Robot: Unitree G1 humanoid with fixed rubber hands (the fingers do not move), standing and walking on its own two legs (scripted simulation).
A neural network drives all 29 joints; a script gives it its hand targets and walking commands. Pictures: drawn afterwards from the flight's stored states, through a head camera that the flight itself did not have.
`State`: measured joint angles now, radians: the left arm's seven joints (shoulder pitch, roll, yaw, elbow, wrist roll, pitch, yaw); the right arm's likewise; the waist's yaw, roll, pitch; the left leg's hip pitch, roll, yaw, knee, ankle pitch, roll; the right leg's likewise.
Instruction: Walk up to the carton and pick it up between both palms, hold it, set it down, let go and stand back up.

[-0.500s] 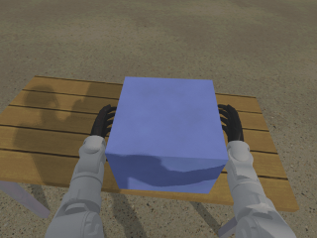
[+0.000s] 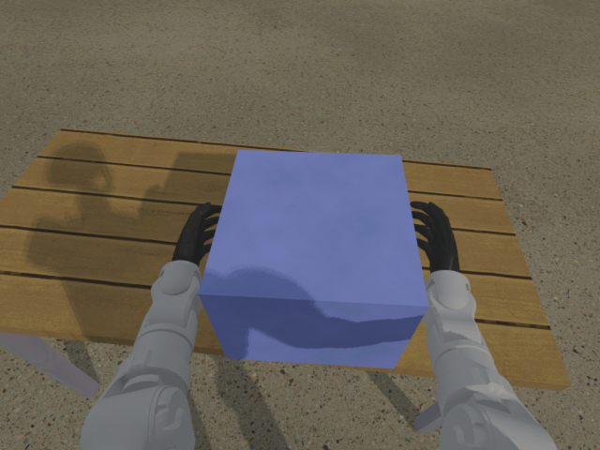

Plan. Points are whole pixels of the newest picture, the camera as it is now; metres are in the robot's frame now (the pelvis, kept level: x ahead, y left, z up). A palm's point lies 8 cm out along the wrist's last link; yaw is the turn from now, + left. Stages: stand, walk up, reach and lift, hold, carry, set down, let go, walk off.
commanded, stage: set down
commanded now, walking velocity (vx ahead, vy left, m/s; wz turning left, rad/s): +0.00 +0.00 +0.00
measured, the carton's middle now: (314, 256) +0.42 +0.00 +0.00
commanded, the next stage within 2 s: none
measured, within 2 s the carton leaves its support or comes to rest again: rests again in 1.06 s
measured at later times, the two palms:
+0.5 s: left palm (194, 267) +0.39 +0.18 +0.01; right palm (436, 270) +0.38 -0.18 +0.03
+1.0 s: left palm (195, 269) +0.39 +0.18 +0.00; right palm (435, 275) +0.37 -0.18 +0.03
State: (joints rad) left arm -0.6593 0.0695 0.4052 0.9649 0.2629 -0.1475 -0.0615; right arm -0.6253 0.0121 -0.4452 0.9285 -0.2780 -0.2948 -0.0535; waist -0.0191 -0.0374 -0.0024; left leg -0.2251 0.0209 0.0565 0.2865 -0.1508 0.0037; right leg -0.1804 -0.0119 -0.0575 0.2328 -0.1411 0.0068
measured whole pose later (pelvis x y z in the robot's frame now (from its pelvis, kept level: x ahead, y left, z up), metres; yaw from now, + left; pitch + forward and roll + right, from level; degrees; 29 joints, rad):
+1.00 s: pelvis +0.00 +0.00 +0.00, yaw +0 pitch +11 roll -1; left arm -0.69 0.08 0.46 1.14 0.30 -0.37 -0.03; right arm -0.64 0.01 -0.52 1.02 -0.34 -0.45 -0.05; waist -0.03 -0.02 -0.04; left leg -0.38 0.03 0.05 0.34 -0.16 0.01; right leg -0.33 -0.01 -0.07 0.27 -0.14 0.00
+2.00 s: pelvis -0.01 +0.00 -0.03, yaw -2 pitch +21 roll -2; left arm -0.90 0.22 0.11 1.55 -0.10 -0.50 0.05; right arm -0.86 -0.14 -0.03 1.45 0.19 -0.48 -0.09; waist -0.02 0.00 -0.21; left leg -0.71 0.06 0.06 0.61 -0.27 0.00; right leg -0.67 0.00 -0.05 0.55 -0.25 0.00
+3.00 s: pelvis -0.03 -0.01 -0.01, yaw -2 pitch +13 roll -1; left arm -1.00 0.44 -0.14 1.22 -0.36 -0.06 -0.04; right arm -0.98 -0.39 0.19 1.19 0.52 -0.04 -0.03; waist -0.01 -0.02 -0.16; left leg -0.51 0.05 0.03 0.47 -0.18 -0.01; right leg -0.48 0.02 -0.04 0.42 -0.16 -0.01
